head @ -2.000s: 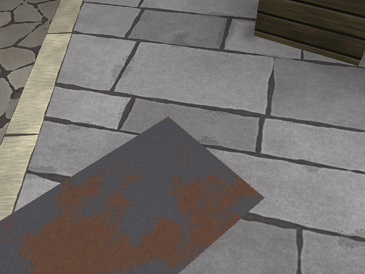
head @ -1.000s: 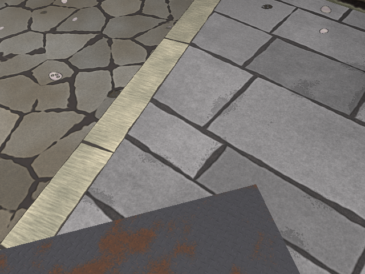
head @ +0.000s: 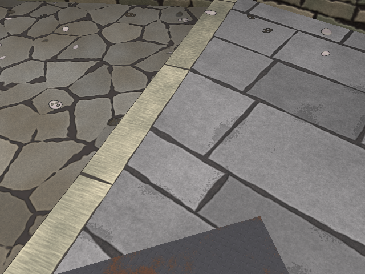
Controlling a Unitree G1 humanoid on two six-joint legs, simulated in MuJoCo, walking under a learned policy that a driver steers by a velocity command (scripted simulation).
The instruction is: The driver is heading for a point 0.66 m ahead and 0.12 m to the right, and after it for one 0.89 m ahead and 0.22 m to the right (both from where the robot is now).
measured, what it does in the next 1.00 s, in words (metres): walks ahead, turning right: left foot, then right foot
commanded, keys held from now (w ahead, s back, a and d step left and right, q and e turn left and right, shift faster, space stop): w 0.28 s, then w+e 0.62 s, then e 0.10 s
